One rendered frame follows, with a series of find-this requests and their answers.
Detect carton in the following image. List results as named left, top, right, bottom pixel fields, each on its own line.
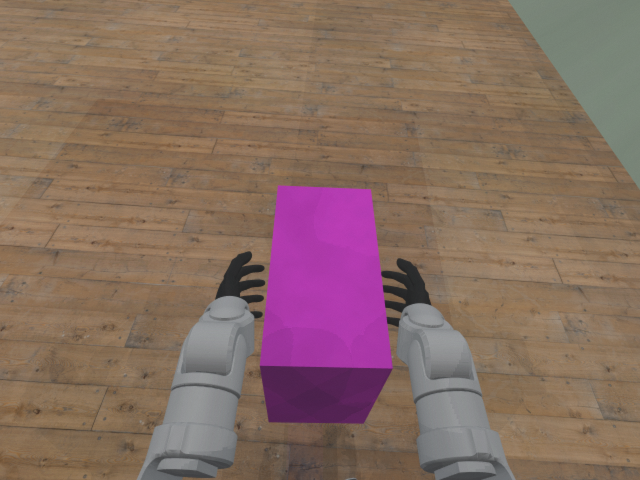
left=260, top=185, right=393, bottom=424

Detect robot right forearm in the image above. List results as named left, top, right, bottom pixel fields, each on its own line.
left=396, top=303, right=516, bottom=480

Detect robot left hand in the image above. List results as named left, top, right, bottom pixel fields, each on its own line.
left=215, top=251, right=265, bottom=318

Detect robot right hand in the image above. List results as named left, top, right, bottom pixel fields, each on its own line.
left=381, top=258, right=432, bottom=327

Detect robot left forearm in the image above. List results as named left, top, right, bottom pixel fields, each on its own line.
left=137, top=296, right=254, bottom=480

